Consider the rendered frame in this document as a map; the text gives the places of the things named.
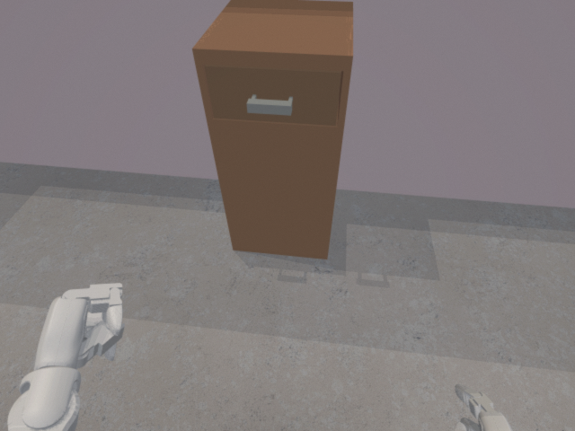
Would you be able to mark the drawer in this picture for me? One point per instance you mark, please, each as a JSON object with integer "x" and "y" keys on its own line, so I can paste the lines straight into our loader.
{"x": 315, "y": 93}

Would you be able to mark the left robot hand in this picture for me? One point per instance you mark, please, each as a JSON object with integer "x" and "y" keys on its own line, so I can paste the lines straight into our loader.
{"x": 68, "y": 321}

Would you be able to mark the right robot hand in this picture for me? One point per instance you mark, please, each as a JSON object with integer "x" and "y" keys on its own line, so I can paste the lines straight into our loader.
{"x": 482, "y": 409}

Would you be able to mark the robot left forearm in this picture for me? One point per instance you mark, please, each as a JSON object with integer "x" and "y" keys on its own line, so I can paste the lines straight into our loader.
{"x": 49, "y": 401}

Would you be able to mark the handle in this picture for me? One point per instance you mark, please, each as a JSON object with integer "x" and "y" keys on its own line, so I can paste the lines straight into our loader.
{"x": 274, "y": 107}

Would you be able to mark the cabinet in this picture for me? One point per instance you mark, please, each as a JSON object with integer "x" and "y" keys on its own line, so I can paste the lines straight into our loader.
{"x": 278, "y": 180}

